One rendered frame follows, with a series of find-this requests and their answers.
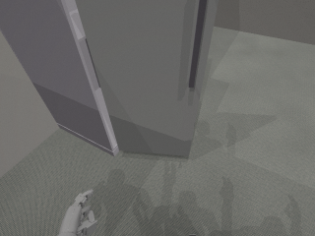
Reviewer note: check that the fridge door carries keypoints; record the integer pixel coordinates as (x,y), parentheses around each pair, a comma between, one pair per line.
(142,52)

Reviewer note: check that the handle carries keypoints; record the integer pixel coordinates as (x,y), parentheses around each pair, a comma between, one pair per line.
(197,41)

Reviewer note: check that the left robot hand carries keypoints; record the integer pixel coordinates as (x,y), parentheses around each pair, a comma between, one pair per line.
(74,216)

